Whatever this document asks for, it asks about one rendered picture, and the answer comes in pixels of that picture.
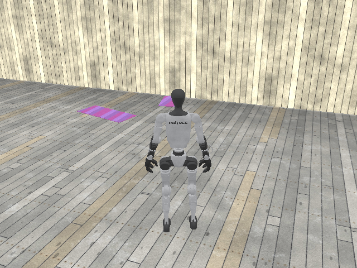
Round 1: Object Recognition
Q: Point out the humanoid robot head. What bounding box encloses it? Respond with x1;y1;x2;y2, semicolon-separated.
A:
169;89;188;116

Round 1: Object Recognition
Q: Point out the right robot shin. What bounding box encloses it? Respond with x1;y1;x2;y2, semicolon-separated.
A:
189;185;197;222

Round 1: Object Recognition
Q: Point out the right robot forearm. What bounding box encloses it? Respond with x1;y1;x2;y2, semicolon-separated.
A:
199;136;210;160

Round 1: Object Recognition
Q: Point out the robot left hand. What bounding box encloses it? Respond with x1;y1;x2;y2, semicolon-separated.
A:
145;158;158;173

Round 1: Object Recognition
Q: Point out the robot right upper arm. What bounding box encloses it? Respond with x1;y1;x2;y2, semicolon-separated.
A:
190;113;205;143

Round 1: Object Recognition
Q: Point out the robot left upper arm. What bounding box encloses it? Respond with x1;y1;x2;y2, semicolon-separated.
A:
152;113;167;143

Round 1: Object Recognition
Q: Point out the left robot forearm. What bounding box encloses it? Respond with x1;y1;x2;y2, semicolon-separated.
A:
147;136;158;160

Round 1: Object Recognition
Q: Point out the robot right hand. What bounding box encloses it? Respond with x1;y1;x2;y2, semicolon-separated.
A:
199;159;211;173

